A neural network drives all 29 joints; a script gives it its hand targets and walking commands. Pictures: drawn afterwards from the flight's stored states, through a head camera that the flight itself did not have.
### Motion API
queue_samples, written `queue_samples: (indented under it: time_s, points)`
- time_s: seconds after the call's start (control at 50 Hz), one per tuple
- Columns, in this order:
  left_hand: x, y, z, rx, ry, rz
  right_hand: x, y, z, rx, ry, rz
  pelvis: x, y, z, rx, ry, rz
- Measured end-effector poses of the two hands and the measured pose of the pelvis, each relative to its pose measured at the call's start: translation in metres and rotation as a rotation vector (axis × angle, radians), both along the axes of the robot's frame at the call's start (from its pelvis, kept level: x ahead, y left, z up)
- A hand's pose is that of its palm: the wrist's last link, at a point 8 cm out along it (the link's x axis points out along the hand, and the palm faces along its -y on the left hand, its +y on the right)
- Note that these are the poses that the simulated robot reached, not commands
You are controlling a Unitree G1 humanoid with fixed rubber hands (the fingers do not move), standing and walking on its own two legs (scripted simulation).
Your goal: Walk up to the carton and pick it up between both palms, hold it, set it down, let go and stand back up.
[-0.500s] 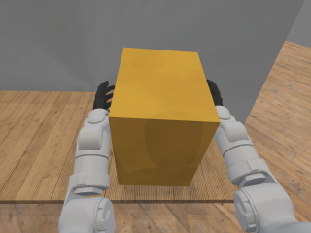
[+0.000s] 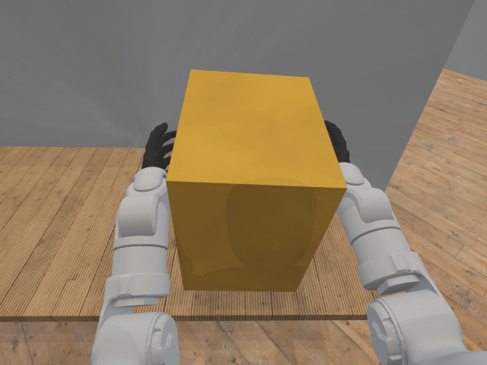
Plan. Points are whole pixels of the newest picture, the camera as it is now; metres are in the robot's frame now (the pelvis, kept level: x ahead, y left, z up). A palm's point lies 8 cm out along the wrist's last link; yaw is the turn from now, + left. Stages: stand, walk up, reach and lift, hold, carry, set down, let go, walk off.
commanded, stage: hold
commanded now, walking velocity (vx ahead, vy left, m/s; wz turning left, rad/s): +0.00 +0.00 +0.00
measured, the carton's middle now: (245, 185) +0.37 +0.02 +0.14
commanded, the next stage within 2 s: none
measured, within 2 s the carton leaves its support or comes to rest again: neither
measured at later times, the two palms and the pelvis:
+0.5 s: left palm (155, 168) +0.36 +0.16 +0.19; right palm (338, 164) +0.37 -0.13 +0.19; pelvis +0.00 +0.00 +0.00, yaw +0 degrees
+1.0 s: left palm (156, 172) +0.35 +0.16 +0.18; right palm (339, 168) +0.36 -0.13 +0.18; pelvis -0.01 +0.00 +0.00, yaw +0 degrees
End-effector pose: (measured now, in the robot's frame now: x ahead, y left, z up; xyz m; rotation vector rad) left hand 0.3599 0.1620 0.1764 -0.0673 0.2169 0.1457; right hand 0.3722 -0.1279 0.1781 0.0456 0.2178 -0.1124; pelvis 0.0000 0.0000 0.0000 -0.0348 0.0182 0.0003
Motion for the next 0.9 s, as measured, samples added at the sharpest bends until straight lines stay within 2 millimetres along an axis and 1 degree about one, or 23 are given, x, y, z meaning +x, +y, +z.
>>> queue_samples:
  time_s: [0.24,0.4,0.64,0.9]
  points:
    - [-0.01,0.001,0.006,0.013,0.002,-0.003,-0.01,0.0,0.006,-0.013,0.001,0.001,-0.006,0.0,0.0,0.0,-0.017,0.0]
    - [-0.006,0.0,0.012,0.018,-0.009,-0.008,-0.006,-0.001,0.012,-0.04,-0.011,0.004,-0.006,0.0,0.0,0.0,-0.016,0.0]
    - [-0.002,-0.001,0.003,0.024,0.017,-0.012,-0.002,-0.001,0.003,-0.016,0.015,0.001,-0.002,0.0,0.001,0.0,-0.011,0.0]
    - [-0.007,-0.002,0.004,0.037,0.005,-0.01,-0.006,-0.002,0.003,0.005,0.004,0.0,-0.003,0.0,0.001,0.0,-0.018,0.0]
